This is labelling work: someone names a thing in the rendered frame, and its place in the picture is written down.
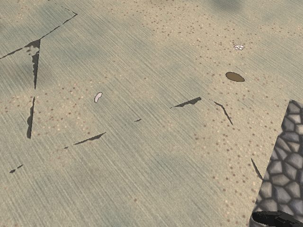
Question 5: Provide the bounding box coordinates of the right robot hand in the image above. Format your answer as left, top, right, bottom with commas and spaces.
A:
252, 210, 303, 227

